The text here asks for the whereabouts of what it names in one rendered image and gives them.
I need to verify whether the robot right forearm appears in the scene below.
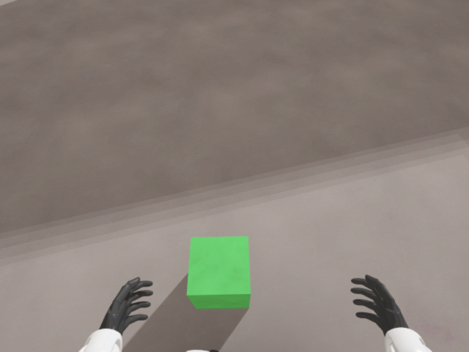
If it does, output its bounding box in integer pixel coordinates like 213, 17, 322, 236
385, 328, 432, 352

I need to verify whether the robot left forearm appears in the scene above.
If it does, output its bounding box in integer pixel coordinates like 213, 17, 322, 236
79, 329, 122, 352

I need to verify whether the left robot hand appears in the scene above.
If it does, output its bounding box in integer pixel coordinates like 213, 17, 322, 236
99, 277, 153, 335

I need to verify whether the right robot hand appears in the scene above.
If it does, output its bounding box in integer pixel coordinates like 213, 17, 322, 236
351, 275, 409, 336

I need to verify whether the carton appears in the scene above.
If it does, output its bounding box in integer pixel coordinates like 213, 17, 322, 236
187, 236, 251, 309

